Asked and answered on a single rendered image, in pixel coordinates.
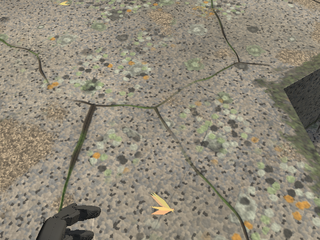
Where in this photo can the left robot hand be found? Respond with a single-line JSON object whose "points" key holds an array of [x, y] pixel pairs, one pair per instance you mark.
{"points": [[54, 228]]}

